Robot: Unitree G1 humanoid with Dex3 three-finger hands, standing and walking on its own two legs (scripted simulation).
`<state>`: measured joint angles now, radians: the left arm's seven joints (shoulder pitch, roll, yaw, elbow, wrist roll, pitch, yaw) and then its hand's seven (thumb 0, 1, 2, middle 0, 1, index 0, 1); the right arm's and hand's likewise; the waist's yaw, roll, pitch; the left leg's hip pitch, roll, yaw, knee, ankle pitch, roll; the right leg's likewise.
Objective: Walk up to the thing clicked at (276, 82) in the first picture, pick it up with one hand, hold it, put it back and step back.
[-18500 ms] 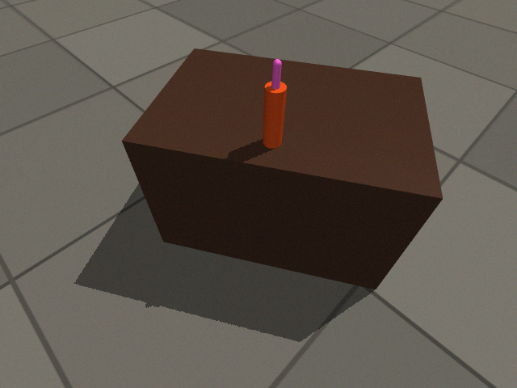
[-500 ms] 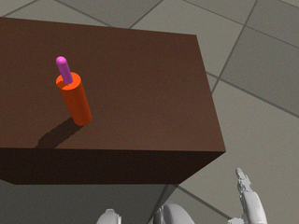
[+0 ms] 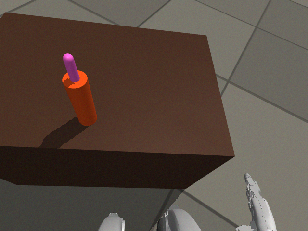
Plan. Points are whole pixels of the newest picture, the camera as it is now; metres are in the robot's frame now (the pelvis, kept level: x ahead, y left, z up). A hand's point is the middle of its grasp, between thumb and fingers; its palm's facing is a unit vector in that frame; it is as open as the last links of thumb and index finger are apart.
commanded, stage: go down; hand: left
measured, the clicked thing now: (79, 93) +0.46 +0.19 +0.02
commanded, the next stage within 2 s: approach in 0.56 s
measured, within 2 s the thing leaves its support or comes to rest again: neither
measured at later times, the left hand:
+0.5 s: hand out of the picture +0.36 +0.37 +0.10, palm faces +0.18 -0.98 +0.02, open 17.7 cm
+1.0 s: hand (27, 111) +0.41 +0.31 +0.01, palm faces +0.06 -1.00 +0.08, open 17.8 cm
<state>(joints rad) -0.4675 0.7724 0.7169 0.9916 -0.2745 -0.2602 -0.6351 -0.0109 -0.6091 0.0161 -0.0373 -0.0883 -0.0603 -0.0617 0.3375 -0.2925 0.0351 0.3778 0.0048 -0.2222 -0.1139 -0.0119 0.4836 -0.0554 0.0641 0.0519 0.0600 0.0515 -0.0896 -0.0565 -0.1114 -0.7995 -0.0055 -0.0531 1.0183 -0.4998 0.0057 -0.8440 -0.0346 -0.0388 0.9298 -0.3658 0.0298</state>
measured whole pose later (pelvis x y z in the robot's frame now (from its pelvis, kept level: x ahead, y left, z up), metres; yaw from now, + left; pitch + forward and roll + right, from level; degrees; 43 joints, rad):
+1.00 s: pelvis -0.01 +0.00 -0.02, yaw +0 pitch +21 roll -3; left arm -0.59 0.70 0.59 1.08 -0.25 -0.36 -0.59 -0.01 -0.61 0.00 -0.03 -0.07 -0.06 -0.05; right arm 0.34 -0.28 0.08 0.21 -0.02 -0.22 -0.07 -0.01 0.52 -0.05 0.06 0.05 0.06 0.05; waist -0.17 -0.07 -0.11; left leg -0.99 0.00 -0.06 1.15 -0.52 0.00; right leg -1.03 -0.03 -0.05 1.04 -0.38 0.02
